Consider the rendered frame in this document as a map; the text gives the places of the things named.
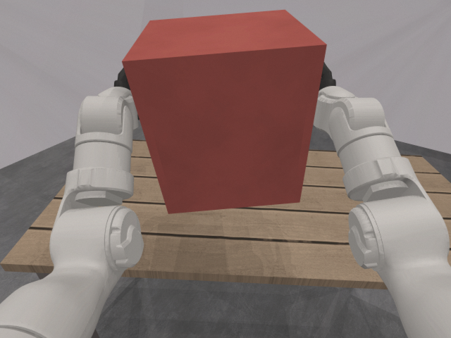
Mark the table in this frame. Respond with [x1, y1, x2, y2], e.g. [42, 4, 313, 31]
[0, 139, 451, 338]

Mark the robot left forearm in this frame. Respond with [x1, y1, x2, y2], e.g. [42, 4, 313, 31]
[49, 87, 139, 262]

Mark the robot left upper arm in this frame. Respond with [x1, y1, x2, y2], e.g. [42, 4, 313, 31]
[0, 206, 144, 338]

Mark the robot right forearm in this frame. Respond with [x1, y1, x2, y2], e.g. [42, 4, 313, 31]
[314, 86, 450, 256]

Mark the carton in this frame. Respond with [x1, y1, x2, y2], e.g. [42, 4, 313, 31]
[122, 10, 327, 214]

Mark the robot left hand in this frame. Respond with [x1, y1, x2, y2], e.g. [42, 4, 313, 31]
[114, 68, 139, 120]

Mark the robot right hand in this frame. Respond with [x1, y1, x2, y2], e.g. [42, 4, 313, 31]
[319, 63, 336, 90]

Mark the robot right upper arm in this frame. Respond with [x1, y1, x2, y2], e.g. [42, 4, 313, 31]
[348, 194, 451, 338]

